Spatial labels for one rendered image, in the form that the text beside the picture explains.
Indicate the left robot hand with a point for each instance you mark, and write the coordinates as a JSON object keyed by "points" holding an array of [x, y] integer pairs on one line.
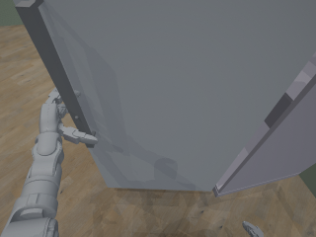
{"points": [[50, 115]]}

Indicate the right robot hand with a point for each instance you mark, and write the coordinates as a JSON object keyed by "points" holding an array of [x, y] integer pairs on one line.
{"points": [[253, 231]]}

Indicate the fridge door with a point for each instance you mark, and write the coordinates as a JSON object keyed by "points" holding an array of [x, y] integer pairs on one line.
{"points": [[175, 89]]}

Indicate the handle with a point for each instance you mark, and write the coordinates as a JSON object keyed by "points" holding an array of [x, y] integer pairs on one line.
{"points": [[31, 17]]}

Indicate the left robot forearm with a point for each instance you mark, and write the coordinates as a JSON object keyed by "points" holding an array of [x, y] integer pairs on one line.
{"points": [[38, 198]]}

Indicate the left robot upper arm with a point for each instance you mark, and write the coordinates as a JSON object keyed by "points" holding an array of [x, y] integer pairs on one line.
{"points": [[39, 227]]}

